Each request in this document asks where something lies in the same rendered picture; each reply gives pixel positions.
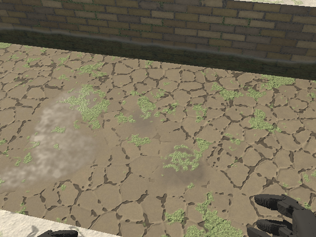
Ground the right robot hand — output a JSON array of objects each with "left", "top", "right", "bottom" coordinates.
[{"left": 247, "top": 194, "right": 316, "bottom": 237}]

